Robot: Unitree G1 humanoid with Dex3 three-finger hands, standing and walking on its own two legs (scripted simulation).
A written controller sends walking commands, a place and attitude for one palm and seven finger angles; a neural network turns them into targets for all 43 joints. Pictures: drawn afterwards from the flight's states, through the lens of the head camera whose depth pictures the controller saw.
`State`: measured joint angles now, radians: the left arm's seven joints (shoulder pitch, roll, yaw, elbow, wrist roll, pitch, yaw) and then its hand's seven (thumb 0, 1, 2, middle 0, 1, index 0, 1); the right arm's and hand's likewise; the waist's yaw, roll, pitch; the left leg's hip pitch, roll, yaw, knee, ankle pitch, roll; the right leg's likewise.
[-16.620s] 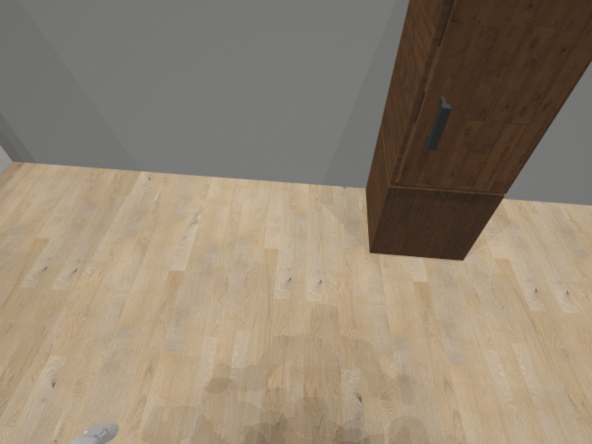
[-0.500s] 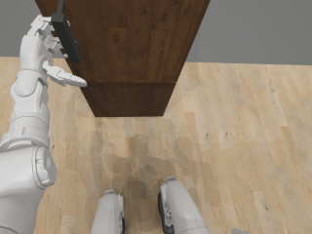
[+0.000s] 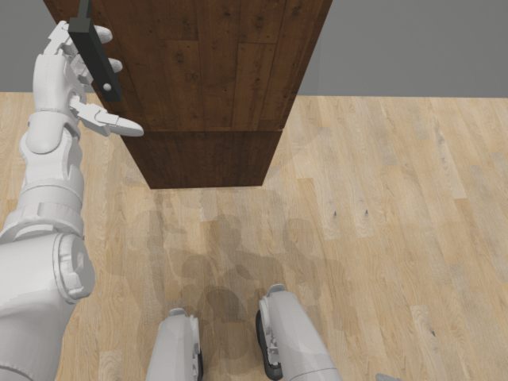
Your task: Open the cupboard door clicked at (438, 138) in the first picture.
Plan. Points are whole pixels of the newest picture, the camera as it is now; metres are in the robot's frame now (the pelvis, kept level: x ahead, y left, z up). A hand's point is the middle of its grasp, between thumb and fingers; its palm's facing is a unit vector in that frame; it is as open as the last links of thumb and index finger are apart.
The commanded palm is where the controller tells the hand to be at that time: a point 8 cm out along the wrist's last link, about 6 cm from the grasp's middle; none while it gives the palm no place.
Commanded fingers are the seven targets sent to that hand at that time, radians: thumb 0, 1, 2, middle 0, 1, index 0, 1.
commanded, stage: slide the fingers in behind the handle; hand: left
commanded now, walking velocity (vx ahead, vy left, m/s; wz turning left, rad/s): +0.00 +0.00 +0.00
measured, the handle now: (100, 53) +0.59 +0.16 +0.05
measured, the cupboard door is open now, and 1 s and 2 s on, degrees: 0 0 47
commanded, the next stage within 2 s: close the thumb around the handle in 0.12 s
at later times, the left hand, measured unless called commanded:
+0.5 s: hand (109, 85) +0.54 +0.15 +0.04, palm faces -0.08 -1.00 -0.03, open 11.8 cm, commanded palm +0.52 +0.19 +0.05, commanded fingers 0.00 0.34 0.66 -0.36 -1.29 -0.36 -1.29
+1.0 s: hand (112, 90) +0.53 +0.15 +0.05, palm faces -0.08 -1.00 -0.03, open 6.2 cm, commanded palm +0.51 +0.19 +0.05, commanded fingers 0.00 0.90 0.90 -0.40 -1.35 -0.40 -1.35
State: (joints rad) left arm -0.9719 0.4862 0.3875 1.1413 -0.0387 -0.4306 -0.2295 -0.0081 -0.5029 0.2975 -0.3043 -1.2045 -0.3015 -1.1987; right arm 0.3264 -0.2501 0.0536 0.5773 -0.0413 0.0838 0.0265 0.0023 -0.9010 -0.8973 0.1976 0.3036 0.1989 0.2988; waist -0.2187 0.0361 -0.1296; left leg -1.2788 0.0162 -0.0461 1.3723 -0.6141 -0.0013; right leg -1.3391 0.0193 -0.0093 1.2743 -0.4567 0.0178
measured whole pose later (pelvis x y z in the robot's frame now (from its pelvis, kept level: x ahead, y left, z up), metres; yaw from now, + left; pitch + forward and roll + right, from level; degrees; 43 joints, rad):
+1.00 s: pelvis +0.01 +0.00 +0.01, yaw +0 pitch +29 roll -3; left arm -0.94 0.44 0.35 1.13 -0.04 -0.45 -0.21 0.01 0.66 0.81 -0.30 -1.32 -0.34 -1.33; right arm 0.32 -0.25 0.05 0.58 -0.05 0.09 0.03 0.00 -0.90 -0.90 0.20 0.30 0.20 0.30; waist -0.21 0.04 -0.14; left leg -1.25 0.01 -0.05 1.35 -0.62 0.00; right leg -1.31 0.01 -0.01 1.26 -0.46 0.02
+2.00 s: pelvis +0.02 -0.03 +0.03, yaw +3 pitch +21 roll +0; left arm 0.00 -0.09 -0.32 0.33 0.16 -0.38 0.57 0.04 0.65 0.72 -0.29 -1.30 -0.34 -1.33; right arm 0.14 -0.13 0.01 0.56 -0.09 -0.07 0.06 0.01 -0.90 -0.90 0.20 0.30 0.20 0.30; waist -0.03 0.02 -0.19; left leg -0.99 0.00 -0.07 1.22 -0.59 -0.05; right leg -1.07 0.00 -0.03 1.21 -0.50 -0.03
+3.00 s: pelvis +0.01 -0.03 +0.03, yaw +4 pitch +21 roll +1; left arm -0.08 -0.11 -0.28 0.39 0.15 -0.40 0.58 -0.01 -0.50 0.30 -0.30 -0.58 -0.29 -0.61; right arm 0.16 -0.17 -0.01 0.59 -0.10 -0.09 0.04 0.01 -0.90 -0.90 0.20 0.30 0.20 0.30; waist -0.02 0.02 -0.19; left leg -1.02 -0.01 -0.06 1.25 -0.59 -0.04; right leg -1.11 -0.01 -0.03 1.24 -0.49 -0.02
